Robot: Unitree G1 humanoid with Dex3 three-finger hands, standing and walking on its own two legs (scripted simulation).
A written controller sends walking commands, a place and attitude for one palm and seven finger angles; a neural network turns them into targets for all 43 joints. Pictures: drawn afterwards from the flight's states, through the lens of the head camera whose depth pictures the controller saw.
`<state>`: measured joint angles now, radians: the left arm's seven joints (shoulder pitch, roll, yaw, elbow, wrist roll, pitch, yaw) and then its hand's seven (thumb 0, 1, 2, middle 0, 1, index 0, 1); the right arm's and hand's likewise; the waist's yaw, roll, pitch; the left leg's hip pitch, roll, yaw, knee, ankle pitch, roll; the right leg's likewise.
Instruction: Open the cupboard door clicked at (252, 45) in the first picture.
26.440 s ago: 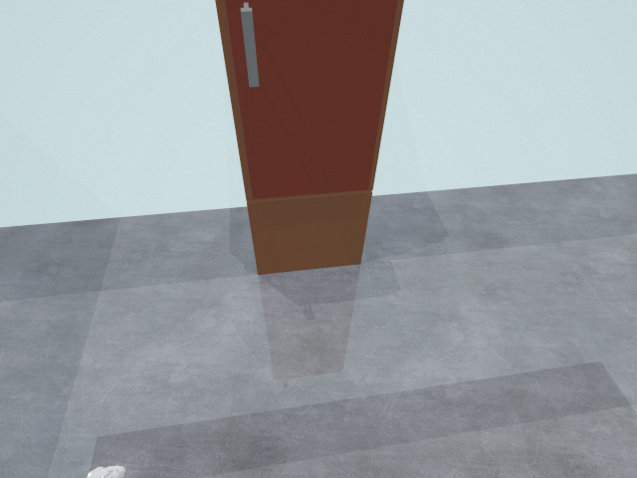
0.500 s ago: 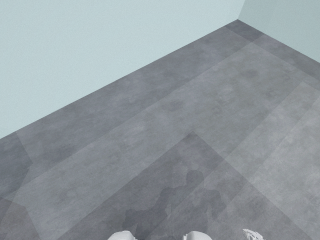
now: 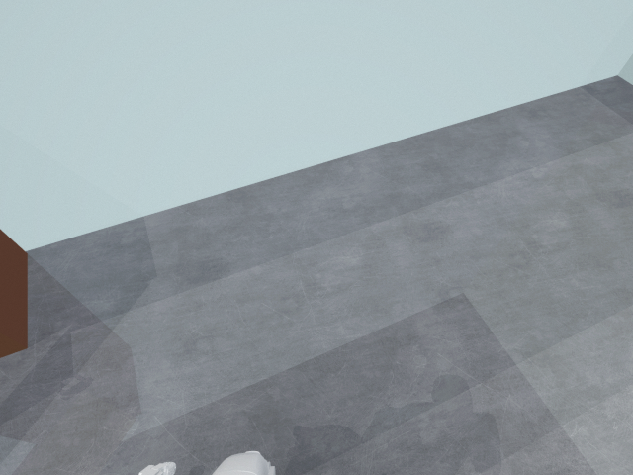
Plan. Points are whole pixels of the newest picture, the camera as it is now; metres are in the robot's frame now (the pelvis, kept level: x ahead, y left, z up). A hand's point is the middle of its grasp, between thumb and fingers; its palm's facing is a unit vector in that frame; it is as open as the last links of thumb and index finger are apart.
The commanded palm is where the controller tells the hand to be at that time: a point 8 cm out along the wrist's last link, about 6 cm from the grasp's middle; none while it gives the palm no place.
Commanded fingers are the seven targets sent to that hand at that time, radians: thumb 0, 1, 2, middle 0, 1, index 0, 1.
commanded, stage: turn to face it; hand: left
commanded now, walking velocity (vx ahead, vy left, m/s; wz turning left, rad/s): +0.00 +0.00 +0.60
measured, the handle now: out of the picture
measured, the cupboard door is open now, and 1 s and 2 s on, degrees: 42 42 42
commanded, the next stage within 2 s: take the last steps up to it in 1.76 s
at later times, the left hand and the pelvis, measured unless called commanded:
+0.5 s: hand out of the picture +0.02 +0.21 -0.15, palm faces +0.30 -0.91 -0.29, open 7.3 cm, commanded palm none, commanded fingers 0.00 0.90 0.90 -0.20 -0.30 -0.20 -0.30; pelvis +0.00 -0.02 +0.00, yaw +18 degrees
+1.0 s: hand out of the picture -0.04 +0.24 -0.16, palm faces +0.57 -0.78 -0.27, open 7.4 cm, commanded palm none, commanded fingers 0.00 0.90 0.90 -0.20 -0.30 -0.20 -0.30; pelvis +0.00 +0.00 +0.00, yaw +35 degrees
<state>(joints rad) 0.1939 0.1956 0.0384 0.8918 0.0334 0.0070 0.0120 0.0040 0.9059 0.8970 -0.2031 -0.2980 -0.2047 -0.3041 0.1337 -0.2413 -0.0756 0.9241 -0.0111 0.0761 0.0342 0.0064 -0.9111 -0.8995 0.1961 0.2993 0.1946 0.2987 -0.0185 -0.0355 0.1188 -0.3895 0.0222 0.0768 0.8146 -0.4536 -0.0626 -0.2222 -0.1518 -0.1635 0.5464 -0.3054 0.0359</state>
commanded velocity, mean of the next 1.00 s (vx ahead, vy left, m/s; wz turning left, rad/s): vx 0.00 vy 0.00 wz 0.60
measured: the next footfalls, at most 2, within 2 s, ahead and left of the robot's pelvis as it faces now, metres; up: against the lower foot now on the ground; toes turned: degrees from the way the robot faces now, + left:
left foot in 0.06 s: +0.05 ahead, +0.13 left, +0.00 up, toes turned +8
right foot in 0.40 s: +0.08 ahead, -0.13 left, +0.00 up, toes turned +11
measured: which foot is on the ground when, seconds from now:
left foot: up 0.00-0.04, down 0.06-0.38, up 0.40-0.68, down 0.70-1.00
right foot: down 0.00-0.06, up 0.08-0.38, down 0.40-0.70, up 0.72-1.00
